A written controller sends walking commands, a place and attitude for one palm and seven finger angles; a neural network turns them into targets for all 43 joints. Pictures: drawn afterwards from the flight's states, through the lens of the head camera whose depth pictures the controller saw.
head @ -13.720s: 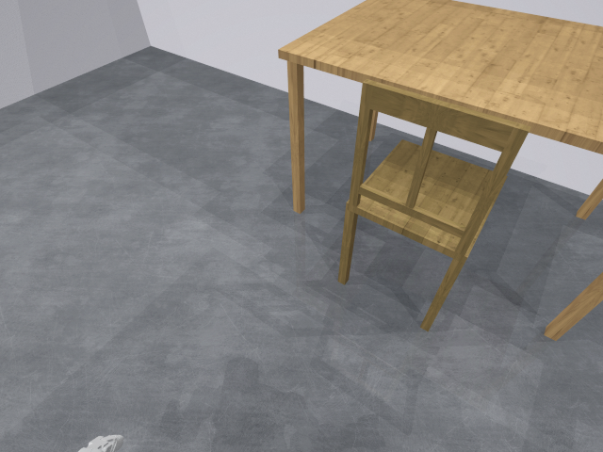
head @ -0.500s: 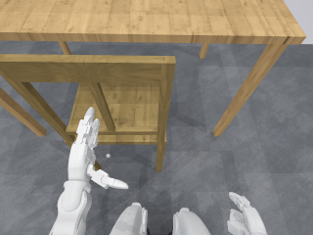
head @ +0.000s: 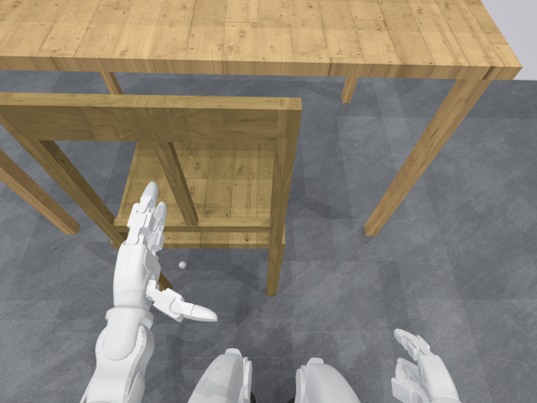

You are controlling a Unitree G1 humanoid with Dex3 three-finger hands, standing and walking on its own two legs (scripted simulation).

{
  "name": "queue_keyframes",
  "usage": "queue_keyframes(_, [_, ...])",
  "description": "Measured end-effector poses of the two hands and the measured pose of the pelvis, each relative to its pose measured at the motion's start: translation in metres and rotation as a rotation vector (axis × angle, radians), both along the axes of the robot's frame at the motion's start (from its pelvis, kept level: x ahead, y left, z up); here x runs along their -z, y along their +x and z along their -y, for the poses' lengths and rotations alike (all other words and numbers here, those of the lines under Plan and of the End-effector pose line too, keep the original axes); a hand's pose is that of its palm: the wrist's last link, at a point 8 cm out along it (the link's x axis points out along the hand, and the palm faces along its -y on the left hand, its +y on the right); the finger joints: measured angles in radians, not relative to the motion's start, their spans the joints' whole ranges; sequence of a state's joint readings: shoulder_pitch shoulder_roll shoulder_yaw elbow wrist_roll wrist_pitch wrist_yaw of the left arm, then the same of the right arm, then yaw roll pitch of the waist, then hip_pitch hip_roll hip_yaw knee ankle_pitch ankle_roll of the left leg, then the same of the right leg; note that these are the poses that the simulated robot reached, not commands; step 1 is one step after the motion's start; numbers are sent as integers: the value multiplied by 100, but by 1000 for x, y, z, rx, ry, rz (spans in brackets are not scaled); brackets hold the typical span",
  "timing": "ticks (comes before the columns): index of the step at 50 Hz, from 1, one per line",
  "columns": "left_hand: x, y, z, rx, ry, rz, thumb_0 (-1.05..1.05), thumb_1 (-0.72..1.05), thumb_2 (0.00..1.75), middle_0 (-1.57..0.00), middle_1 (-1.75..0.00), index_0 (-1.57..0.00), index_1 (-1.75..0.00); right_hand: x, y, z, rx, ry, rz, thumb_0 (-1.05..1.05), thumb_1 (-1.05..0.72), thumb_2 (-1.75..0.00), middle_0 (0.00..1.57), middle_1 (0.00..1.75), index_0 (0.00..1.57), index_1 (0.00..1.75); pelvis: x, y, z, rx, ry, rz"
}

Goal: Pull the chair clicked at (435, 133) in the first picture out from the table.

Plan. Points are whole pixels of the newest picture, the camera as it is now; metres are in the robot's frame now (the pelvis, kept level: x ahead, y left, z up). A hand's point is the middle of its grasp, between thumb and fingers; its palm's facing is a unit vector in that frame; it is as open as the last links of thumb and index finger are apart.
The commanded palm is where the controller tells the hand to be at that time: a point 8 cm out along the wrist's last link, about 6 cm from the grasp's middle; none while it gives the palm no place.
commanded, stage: push the fingers through the gap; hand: left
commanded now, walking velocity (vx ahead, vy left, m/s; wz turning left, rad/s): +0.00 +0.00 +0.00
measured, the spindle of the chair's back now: (179, 187) +0.44 +0.17 +0.00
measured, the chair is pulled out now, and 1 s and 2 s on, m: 0.00 0.00 0.00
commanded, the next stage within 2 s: hook a spindle and tug to test in 1.64 s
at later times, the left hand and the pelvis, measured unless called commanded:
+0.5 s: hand (186, 238) +0.34 +0.14 +0.02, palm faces +0.04 -1.00 -0.01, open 16.9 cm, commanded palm +0.32 +0.19 +0.02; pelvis +0.00 +0.00 +0.00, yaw +0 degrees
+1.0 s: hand (188, 210) +0.39 +0.15 +0.02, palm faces +0.06 -1.00 -0.01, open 16.9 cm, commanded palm +0.37 +0.20 +0.02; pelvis +0.00 +0.00 +0.00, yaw -1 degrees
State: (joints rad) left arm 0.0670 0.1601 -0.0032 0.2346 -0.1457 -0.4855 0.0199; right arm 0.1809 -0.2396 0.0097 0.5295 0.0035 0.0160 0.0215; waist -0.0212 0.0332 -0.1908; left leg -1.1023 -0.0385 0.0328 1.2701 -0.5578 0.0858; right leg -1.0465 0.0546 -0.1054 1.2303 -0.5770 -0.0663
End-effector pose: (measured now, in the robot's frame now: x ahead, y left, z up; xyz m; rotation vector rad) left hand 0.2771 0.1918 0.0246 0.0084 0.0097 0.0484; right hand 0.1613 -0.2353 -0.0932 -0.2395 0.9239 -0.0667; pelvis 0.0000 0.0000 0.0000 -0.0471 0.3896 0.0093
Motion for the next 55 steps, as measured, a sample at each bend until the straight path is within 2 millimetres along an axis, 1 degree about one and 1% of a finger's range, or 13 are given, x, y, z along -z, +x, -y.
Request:
queue_keyframes(5, [0,-4,2,12,-2,-16,-1,-50,30,-6,-8,-6,-8,-1,-2,0,0,4,-7,1,-90,-89,20,30,20,30,-2,2,0,-2,1,1])
queue_keyframes(8, [3,-1,5,17,1,-14,-1,-50,30,-6,-8,-6,-8,1,-3,1,-4,-4,-11,1,-90,-89,20,30,20,30,-1,1,1,-5,0,-3])
queue_keyframes(12, [6,11,4,12,8,3,-1,-50,30,-6,-8,-6,-8,6,-4,4,-4,-14,-20,1,-90,-89,20,30,20,30,3,0,2,-4,0,-9])
queue_keyframes(18, [3,29,-3,0,12,8,-1,-50,30,-6,-8,-6,-8,8,-9,6,14,-12,-40,1,-90,-89,20,30,20,30,2,0,3,0,1,-11])
queue_keyframes(25, [2,40,-1,6,0,-8,-1,-50,30,-6,-8,-6,-8,6,-19,10,33,-18,-69,1,-90,-89,20,30,20,30,-2,2,2,1,2,-13])
queue_keyframes(40, [2,68,-1,3,9,11,-1,-50,30,-6,-8,-5,-8,10,-37,15,63,-31,-126,1,-91,-89,20,30,20,30,0,0,0,7,2,-22])
queue_keyframes(50, [5,87,-8,-10,5,4,-1,-50,30,-6,-8,-6,-8,11,-51,15,79,-36,-160,1,-90,-89,20,30,20,30,0,-1,-2,10,-1,-30])
queue_keyframes(55, [3,97,-12,-14,4,18,-1,-50,30,-6,-8,-6,-8,12,-59,16,94,-43,-182,1,-90,-89,20,30,20,30,1,-1,-3,11,-5,-36])
